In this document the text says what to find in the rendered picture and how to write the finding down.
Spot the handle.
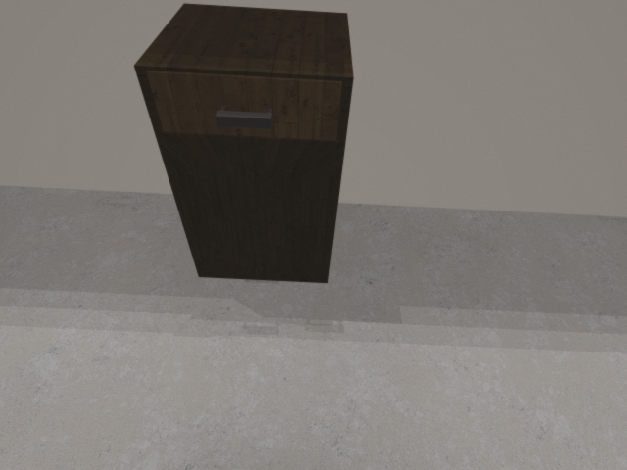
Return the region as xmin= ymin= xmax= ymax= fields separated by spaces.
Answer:
xmin=215 ymin=106 xmax=273 ymax=129

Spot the drawer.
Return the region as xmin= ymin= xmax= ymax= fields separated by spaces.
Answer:
xmin=147 ymin=70 xmax=342 ymax=141

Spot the cabinet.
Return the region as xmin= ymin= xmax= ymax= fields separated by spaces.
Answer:
xmin=134 ymin=4 xmax=353 ymax=283

